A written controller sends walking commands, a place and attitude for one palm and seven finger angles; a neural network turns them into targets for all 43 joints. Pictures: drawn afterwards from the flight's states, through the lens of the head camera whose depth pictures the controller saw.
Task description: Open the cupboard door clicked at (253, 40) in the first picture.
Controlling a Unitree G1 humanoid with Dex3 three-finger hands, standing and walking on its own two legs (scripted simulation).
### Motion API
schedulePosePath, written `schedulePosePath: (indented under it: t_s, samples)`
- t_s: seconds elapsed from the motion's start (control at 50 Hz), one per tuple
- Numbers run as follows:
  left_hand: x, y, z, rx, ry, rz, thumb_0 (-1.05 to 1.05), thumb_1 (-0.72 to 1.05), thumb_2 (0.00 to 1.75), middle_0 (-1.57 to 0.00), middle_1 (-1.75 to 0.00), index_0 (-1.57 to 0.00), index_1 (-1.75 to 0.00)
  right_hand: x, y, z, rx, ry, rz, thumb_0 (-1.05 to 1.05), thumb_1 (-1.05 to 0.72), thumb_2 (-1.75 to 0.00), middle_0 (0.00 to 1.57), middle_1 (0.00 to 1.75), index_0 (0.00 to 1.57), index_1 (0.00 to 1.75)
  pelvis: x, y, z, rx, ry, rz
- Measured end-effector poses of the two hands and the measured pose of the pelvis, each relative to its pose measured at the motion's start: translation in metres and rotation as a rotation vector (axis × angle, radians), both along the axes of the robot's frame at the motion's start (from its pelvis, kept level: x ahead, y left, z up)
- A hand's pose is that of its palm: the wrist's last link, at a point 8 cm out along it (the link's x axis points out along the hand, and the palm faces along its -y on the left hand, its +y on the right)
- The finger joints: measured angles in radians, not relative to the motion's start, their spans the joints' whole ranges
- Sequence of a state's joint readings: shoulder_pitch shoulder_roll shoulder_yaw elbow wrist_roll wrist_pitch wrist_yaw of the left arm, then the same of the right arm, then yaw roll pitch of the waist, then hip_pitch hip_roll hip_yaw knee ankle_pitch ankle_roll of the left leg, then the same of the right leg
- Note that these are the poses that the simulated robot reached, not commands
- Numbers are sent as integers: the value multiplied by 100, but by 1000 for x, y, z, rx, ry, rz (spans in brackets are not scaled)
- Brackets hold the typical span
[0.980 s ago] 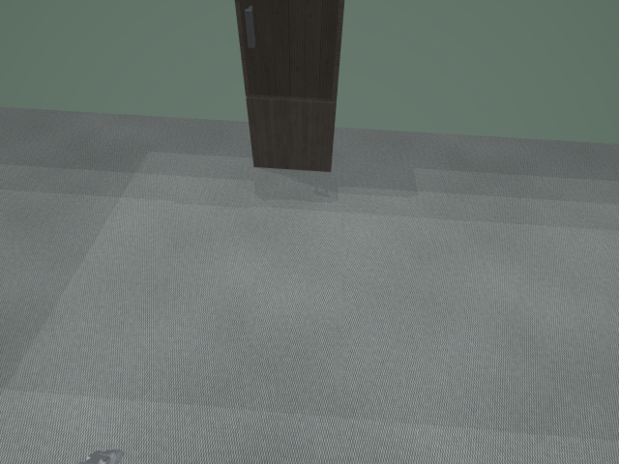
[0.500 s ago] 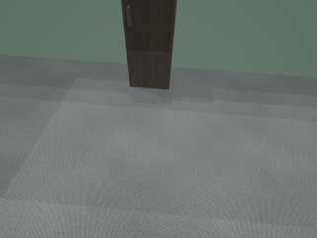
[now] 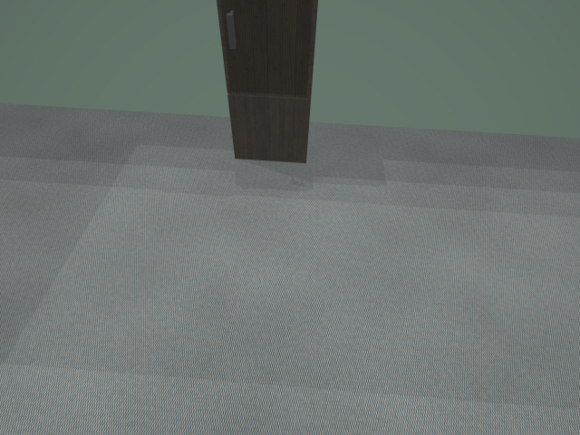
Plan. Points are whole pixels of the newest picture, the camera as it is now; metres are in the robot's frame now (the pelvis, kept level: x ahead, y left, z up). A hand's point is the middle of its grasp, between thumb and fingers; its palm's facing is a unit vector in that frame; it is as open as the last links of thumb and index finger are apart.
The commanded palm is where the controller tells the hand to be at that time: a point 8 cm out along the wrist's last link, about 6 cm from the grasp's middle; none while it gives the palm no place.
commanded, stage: look at it before walking up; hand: left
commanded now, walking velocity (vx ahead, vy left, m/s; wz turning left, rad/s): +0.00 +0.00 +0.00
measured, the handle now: (232, 29) +1.57 +0.32 -0.07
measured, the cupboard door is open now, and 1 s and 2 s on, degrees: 0 0 0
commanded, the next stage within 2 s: walk to a spot facing it in 0.66 s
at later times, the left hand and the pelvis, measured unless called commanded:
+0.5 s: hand out of the picture +0.07 +0.25 -0.16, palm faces -0.02 -0.94 -0.33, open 7.3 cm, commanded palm none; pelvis +0.00 +0.00 +0.00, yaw +0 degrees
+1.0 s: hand out of the picture +0.03 +0.22 -0.18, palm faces +0.06 -0.97 -0.23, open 7.3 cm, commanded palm none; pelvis +0.03 +0.01 -0.01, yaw +3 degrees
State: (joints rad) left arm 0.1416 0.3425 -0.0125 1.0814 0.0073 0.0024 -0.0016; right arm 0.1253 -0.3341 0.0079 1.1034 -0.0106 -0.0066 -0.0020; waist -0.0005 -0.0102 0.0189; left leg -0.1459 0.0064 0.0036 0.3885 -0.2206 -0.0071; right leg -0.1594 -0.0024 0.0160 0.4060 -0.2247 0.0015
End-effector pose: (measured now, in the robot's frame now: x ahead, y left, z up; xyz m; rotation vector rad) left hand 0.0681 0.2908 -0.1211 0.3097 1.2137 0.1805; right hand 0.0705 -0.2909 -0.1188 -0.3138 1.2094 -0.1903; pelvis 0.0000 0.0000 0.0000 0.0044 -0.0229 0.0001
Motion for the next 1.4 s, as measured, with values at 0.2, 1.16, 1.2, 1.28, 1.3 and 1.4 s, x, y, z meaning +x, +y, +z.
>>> schedulePosePath:
  t_s: [0.2, 1.16, 1.2, 1.28, 1.3, 1.4]
  samples:
    - [0, -1, 0, -2, -7, 2, 1, 91, 90, -20, -30, -21, -30, 1, 0, 1, -1, -6, 1, 1, -91, -90, 20, 30, 20, 30, -1, -1, 0, 0, -3, 1]
    - [-52, -33, -41, -177, 253, 161, 1, 91, 90, -20, -30, -20, -30, -37, 90, -23, 116, 206, -74, 1, -91, -90, 20, 30, 20, 30, 71, 28, -10, -6, 21, 66]
    - [-31, -35, -37, -186, 234, 160, 1, 91, 90, -20, -30, -20, -30, -46, 101, -19, 136, 259, -94, 0, -91, -90, 20, 30, 20, 30, 83, 28, -6, -6, 25, 77]
    - [29, -40, -31, -191, 147, 154, 1, 91, 90, -20, -30, -20, -30, -55, 114, -13, 171, 375, -125, 0, -91, -90, 20, 30, 20, 30, 110, 25, -3, -7, 34, 95]
    - [46, -39, -30, -180, 126, 152, 1, 92, 90, -20, -30, -20, -30, -55, 115, -13, 178, 399, -133, 1, -91, -90, 20, 30, 20, 30, 118, 23, -3, -6, 35, 98]
    - [143, -42, -28, -147, 11, 110, 1, 93, 90, -20, -30, -20, -30, -32, 105, -21, 199, 472, -165, 1, -90, -90, 20, 30, 20, 30, 164, 9, -12, -1, 32, 105]
